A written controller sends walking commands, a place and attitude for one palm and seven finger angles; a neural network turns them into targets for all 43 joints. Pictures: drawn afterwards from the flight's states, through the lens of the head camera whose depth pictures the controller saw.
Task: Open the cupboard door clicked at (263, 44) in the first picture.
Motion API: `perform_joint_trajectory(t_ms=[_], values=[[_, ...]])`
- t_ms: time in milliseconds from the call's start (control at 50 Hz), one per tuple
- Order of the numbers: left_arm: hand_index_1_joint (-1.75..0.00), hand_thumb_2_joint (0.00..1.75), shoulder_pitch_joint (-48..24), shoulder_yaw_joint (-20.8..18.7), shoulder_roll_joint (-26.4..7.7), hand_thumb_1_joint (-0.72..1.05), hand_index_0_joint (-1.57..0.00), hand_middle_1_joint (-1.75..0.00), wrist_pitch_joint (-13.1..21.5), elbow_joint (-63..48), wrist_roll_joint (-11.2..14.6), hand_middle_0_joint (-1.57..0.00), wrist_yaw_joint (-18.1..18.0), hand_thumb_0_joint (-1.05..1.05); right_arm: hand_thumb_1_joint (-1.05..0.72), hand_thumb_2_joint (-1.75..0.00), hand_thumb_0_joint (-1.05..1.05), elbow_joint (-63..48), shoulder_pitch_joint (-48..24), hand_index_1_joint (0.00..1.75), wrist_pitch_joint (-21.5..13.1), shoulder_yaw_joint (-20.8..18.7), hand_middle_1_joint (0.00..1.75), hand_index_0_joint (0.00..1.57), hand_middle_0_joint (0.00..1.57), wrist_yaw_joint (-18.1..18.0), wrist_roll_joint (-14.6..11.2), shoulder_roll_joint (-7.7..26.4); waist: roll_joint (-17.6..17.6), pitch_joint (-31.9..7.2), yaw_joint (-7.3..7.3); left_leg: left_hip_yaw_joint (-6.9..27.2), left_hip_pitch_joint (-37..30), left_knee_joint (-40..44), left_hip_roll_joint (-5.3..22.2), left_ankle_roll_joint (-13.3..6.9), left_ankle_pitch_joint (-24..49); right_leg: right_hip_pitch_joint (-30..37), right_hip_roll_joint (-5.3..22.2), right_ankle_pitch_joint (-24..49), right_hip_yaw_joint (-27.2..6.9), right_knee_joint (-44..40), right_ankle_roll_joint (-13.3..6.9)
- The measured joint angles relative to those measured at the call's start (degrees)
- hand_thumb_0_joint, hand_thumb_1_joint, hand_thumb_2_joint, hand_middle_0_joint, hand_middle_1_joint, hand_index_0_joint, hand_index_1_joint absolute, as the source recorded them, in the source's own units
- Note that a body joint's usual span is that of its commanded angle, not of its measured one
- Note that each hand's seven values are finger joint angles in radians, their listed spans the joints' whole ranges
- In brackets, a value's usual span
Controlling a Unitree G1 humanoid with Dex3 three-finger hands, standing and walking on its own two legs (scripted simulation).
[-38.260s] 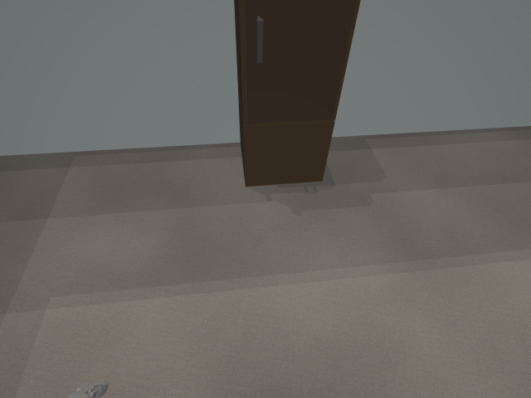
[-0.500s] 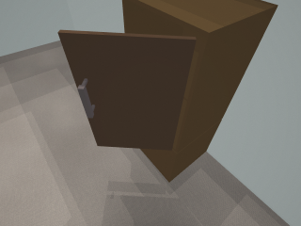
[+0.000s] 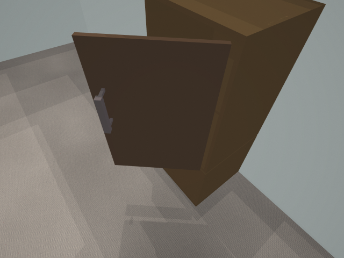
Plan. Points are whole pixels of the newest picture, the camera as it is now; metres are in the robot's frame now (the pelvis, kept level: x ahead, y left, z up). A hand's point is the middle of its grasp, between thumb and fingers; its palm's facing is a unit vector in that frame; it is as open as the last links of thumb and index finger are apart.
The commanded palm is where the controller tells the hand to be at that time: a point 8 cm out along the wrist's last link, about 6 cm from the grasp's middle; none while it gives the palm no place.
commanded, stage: raise the hand with hooked fingers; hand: left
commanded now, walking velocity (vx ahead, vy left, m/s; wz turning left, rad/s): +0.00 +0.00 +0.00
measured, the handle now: (105, 111) +0.52 +0.25 +0.01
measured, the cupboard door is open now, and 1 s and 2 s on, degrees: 48 48 48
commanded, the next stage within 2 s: none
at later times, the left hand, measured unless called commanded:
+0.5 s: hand (99, 257) +0.14 +0.18 -0.07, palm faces +0.00 -1.00 +0.02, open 8.5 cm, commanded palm +0.12 +0.25 -0.05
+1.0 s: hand (68, 223) +0.19 +0.24 +0.00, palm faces +0.11 -0.99 -0.07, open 11.6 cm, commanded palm +0.16 +0.28 -0.01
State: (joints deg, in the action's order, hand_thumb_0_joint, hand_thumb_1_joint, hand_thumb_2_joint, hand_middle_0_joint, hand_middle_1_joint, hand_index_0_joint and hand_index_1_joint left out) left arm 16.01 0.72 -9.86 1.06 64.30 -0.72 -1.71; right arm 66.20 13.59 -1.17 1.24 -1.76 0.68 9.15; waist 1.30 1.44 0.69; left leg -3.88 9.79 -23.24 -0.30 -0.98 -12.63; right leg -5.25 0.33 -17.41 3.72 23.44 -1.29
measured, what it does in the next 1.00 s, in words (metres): lowers itself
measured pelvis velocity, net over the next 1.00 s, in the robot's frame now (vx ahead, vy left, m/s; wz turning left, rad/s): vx -0.05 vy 0.00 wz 0.00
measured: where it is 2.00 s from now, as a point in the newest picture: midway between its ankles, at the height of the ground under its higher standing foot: outside the picture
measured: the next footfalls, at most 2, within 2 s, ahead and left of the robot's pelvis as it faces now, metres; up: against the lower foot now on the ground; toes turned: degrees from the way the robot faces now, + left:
none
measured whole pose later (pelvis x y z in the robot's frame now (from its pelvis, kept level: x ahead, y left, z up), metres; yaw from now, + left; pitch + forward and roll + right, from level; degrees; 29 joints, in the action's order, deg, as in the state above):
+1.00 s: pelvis -0.05 +0.00 -0.06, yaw +0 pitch +11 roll -2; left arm 15.9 -18.1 -16.8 21.1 7.2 19.0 16.6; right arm 34.7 18.4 -11.6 0.9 -4.1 -1.8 13.5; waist -1.5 -6.0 -0.7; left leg -1.8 44.4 -56.3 2.4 -1.3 -22.8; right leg -38.4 -0.6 -27.5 5.6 55.1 -1.9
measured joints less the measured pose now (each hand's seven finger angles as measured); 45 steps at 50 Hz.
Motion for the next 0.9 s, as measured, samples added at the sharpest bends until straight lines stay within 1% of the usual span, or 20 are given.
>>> perform_joint_trajectory(t_ms=[100, 120, 140, 180, 220, 260, 300, 340, 380, 420, 480, 540, 620, 660, 700, 740, 800, 840, 860, 900], values=[[-0.30, 0.90, 0.22, 0.12, 0.30, 0.91, -0.20, -0.30, 0.39, 0.13, -0.22, -0.20, -0.52, 0.00, -0.92, -0.90, 0.00, -0.34, 0.05, 0.30, 0.08, -0.07, 0.30, 0.20, 0.20, 0.08, -0.12, 0.25, -0.48, -0.15, 0.03, 0.16, 1.00, -1.21, 0.29, 0.04, -0.21, -0.28, -0.23, 0.18, 0.15, -0.14, 0.14], [-0.30, 0.90, 3.17, -0.41, 0.51, 0.91, -0.20, -0.30, -2.70, -8.97, 2.34, -0.20, -0.46, 0.01, -0.92, -0.90, 0.01, -3.22, 0.98, 0.30, -0.30, -0.01, 0.30, 0.20, 0.20, -0.03, -0.85, 0.64, -0.78, 0.21, -0.11, 0.21, 1.67, -2.22, 0.48, 0.02, -0.76, -0.86, -0.39, 0.12, 0.18, 0.51, 0.18], [-0.30, 0.90, 6.52, -1.05, 0.32, 0.92, -0.20, -0.30, -3.21, -19.72, 3.92, -0.20, -1.10, 0.01, -0.92, -0.90, 0.01, -6.25, 2.36, 0.30, -2.59, 0.18, 0.30, 0.20, 0.20, -0.67, -1.45, 0.93, -0.59, 0.62, 0.37, -0.17, 1.66, -2.38, 0.27, -0.11, -0.96, -1.56, -0.11, -0.30, -0.18, 1.84, 0.14], [-0.31, 0.90, 10.00, -1.10, -0.55, 0.92, -0.20, -0.31, -0.66, -35.82, 5.97, -0.21, -3.40, 0.02, -0.92, -0.90, 0.01, -10.29, 4.16, 0.30, -7.82, -0.22, 0.30, 0.20, 0.20, -1.76, -2.34, 1.70, -0.83, -0.19, 0.64, -0.33, 2.69, -3.15, -0.42, -0.29, -0.99, -3.44, 0.70, -1.61, -0.28, 4.73, 0.17], [-0.32, 0.89, 9.23, -1.60, -0.47, 0.91, -0.20, -0.32, 1.21, -46.08, 8.41, -0.20, -4.01, 0.02, -0.91, -0.90, 0.01, -14.21, 4.25, 0.30, -10.24, -0.83, 0.30, 0.20, 0.20, -2.03, -2.99, 2.94, -2.14, -1.26, -0.33, 0.50, 4.61, -5.16, -0.93, -0.52, -1.29, -4.96, 1.29, -2.63, 0.62, 6.92, 0.34], [-0.34, 0.88, 5.95, -2.85, -0.26, 0.88, -0.20, -0.34, 5.83, -51.28, 9.46, -0.20, -2.77, 0.02, -0.91, -0.90, 0.01, -17.67, 2.81, 0.30, -11.58, -1.24, 0.30, 0.20, 0.20, -2.03, -2.58, 4.13, -3.34, -2.92, -1.59, 1.23, 8.20, -8.43, -0.96, -0.65, -2.07, -7.99, 1.46, -3.48, 1.41, 9.66, 0.37], [-0.36, 0.86, 1.82, -4.89, -0.26, 0.84, -0.20, -0.36, 12.63, -52.22, 10.42, -0.20, 0.18, 0.02, -0.91, -0.90, 0.01, -20.90, 0.58, 0.30, -12.18, -1.66, 0.30, 0.20, 0.20, -1.55, -1.84, 4.60, -3.35, -5.17, -2.32, 1.17, 13.46, -12.68, -0.61, -0.49, -3.23, -13.41, 1.43, -4.78, 1.36, 14.21, 0.13], [-0.38, 0.85, -0.82, -6.95, -0.39, 0.80, -0.20, -0.38, 19.90, -52.02, 12.17, -0.21, 5.21, 0.01, -0.91, -0.90, 0.01, -23.90, -1.80, 0.30, -12.43, -2.12, 0.30, 0.20, 0.20, -0.60, -1.25, 4.35, -1.96, -7.21, -2.34, 0.47, 19.37, -17.61, 0.12, -0.10, -4.79, -19.93, 1.11, -6.51, 0.62, 19.86, -0.34], [-0.41, 0.83, -1.55, -8.36, -0.55, 0.76, -0.21, -0.41, 26.45, -51.06, 13.71, -0.21, 11.96, 0.01, -0.91, -0.90, 0.01, -27.14, -3.63, 0.30, -12.46, -2.76, 0.30, 0.20, 0.20, 0.67, -1.21, 4.24, -0.28, -8.03, -2.13, 0.07, 24.44, -22.62, 0.92, 0.20, -6.51, -25.29, 0.63, -8.22, 0.19, 25.12, -1.08], [-0.43, 0.81, -0.44, -9.21, -0.80, 0.71, -0.21, -0.43, 29.93, -49.74, 14.40, -0.21, 18.01, 0.00, -0.91, -0.90, 0.01, -30.50, -4.78, 0.30, -12.22, -3.33, 0.30, 0.20, 0.20, 1.47, -1.47, 4.78, 0.79, -8.24, -1.86, 0.33, 28.78, -27.38, 1.50, 0.52, -8.21, -29.51, 0.29, -9.93, 0.34, 29.75, -1.44], [-0.48, 0.79, 3.71, -10.11, -1.53, 0.64, -0.22, -0.48, 28.31, -49.27, 15.19, -0.22, 22.04, 0.00, -0.90, -0.90, 0.01, -34.63, -5.43, 0.30, -11.17, -4.04, 0.30, 0.20, 0.20, 1.26, -1.90, 5.94, 1.65, -8.30, -0.83, 0.99, 33.72, -33.07, 2.03, 0.60, -9.99, -34.01, 0.00, -12.05, 0.93, 35.06, -1.93], [-0.52, 0.76, 8.18, -11.49, -1.89, 0.57, -0.23, -0.52, 26.60, -51.55, 15.90, -0.23, 20.39, 0.01, -0.90, -0.90, 0.01, -36.58, -5.20, 0.30, -10.98, -4.60, 0.30, 0.20, 0.20, 0.25, -1.95, 6.47, 1.23, -8.08, 0.46, 2.51, 36.94, -37.21, 2.45, 0.98, -11.67, -36.12, -0.36, -13.37, 2.37, 37.93, -2.27], [-0.58, 0.72, 9.98, -12.43, -2.69, 0.47, -0.23, -0.58, 30.16, -59.17, 16.58, -0.23, 16.66, 0.02, -0.91, -0.90, 0.01, -35.65, -4.43, 0.30, -12.10, -3.49, 0.30, 0.20, 0.19, -1.32, -1.47, 5.99, -0.29, -8.04, 2.04, 4.84, 39.98, -40.92, 2.74, 1.29, -12.77, -37.54, -0.79, -14.22, 4.58, 39.83, -2.56], [-0.61, 0.70, 7.83, -11.96, -3.35, 0.42, -0.23, -0.61, 32.15, -61.70, 17.22, -0.23, 17.26, 0.02, -0.90, -0.90, 0.01, -34.35, -4.40, 0.30, -12.72, -2.07, 0.30, 0.20, 0.19, -1.84, -1.59, 5.49, -1.49, -7.81, 2.22, 5.75, 41.01, -42.11, 2.80, 1.30, -12.93, -37.94, -0.95, -14.28, 5.45, 40.29, -2.61], [-0.64, 0.68, 4.04, -11.25, -4.53, 0.38, -0.23, -0.64, 31.96, -62.03, 17.48, -0.23, 19.54, 0.01, -0.90, -0.90, 0.01, -33.19, -4.36, 0.30, -12.86, -0.44, 0.30, 0.20, 0.19, -2.20, -1.94, 4.72, -2.54, -7.60, 1.95, 6.17, 41.77, -42.66, 2.88, 1.29, -12.83, -38.42, -1.07, -14.07, 5.82, 40.45, -2.56], [-0.67, 0.66, -0.12, -10.68, -6.10, 0.33, -0.24, -0.67, 28.69, -60.44, 17.43, -0.24, 22.32, 0.01, -0.90, -0.90, 0.01, -32.51, -3.98, 0.30, -12.31, 0.97, 0.30, 0.20, 0.20, -2.51, -2.45, 3.62, -3.19, -7.36, 1.22, 5.99, 41.94, -42.27, 2.96, 1.25, -12.41, -38.72, -1.13, -13.58, 5.64, 40.09, -2.46], [-0.71, 0.63, -4.14, -11.17, -7.89, 0.26, -0.25, -0.71, 19.68, -56.71, 18.17, -0.24, 25.17, 0.01, -0.90, -0.90, 0.01, -32.53, -2.37, 0.30, -10.71, 2.21, 0.30, 0.20, 0.20, -2.86, -3.15, 2.10, -3.61, -6.76, -0.37, 4.86, 40.31, -39.83, 3.09, 1.00, -11.42, -37.77, -1.21, -12.35, 4.53, 38.08, -2.12], [-0.74, 0.61, -4.17, -12.61, -8.11, 0.21, -0.25, -0.74, 14.61, -55.52, 19.27, -0.25, 24.72, 0.01, -0.90, -0.90, 0.01, -32.86, -0.61, 0.30, -9.81, 2.38, 0.30, 0.21, 0.20, -3.02, -3.27, 1.58, -3.50, -6.67, -1.41, 3.78, 38.39, -37.44, 3.12, 0.71, -10.75, -36.46, -1.22, -11.46, 3.47, 36.08, -1.71], [-0.76, 0.60, -3.62, -13.63, -7.90, 0.19, -0.25, -0.76, 13.26, -55.39, 19.86, -0.25, 23.89, 0.01, -0.90, -0.90, 0.01, -32.96, 0.37, 0.30, -9.57, 2.24, 0.30, 0.21, 0.20, -3.05, -3.23, 1.52, -3.39, -6.71, -1.74, 3.27, 37.39, -36.28, 3.16, 0.56, -10.49, -35.72, -1.27, -11.03, 2.97, 35.03, -1.54], [-0.79, 0.58, -1.87, -15.84, -7.21, 0.15, -0.26, -0.79, 13.02, -56.14, 20.49, -0.26, 21.46, 0.01, -0.90, -0.90, 0.01, -32.89, 2.32, 0.30, -9.53, 1.54, 0.30, 0.21, 0.20, -2.95, -3.04, 1.77, -3.14, -7.04, -1.98, 2.45, 35.66, -34.32, 3.22, 0.33, -10.14, -34.35, -1.36, -10.35, 2.15, 33.15, -1.25]])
